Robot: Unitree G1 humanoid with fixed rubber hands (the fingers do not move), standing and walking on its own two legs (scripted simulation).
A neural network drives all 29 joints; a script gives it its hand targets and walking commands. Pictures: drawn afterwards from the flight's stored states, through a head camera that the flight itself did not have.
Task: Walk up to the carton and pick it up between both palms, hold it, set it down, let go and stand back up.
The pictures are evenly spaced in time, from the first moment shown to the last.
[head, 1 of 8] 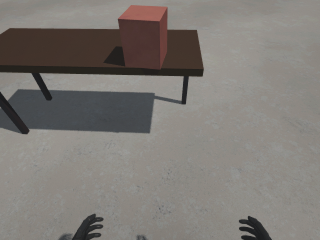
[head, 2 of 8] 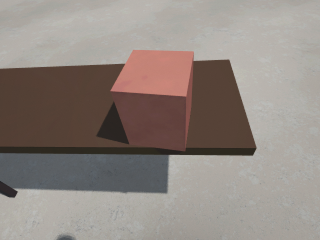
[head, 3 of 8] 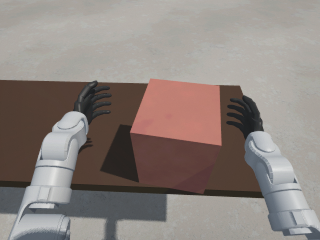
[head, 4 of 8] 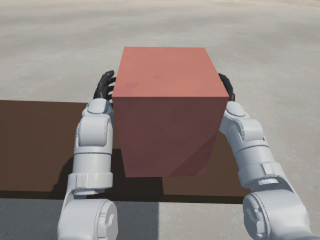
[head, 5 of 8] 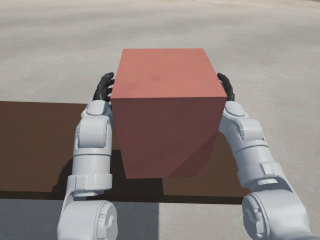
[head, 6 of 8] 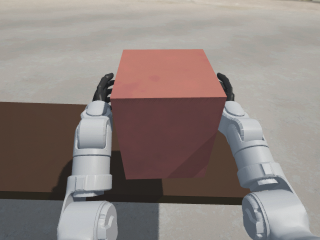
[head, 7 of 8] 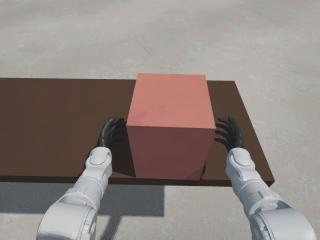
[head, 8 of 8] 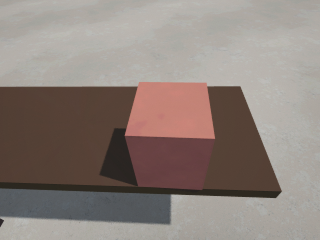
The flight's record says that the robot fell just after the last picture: no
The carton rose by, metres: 0.19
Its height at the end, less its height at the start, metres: +0.00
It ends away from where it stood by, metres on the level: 0.01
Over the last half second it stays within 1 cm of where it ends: yes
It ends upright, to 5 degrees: yes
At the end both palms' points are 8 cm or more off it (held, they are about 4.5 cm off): yes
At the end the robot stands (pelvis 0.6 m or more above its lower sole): yes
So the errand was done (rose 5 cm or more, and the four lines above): yes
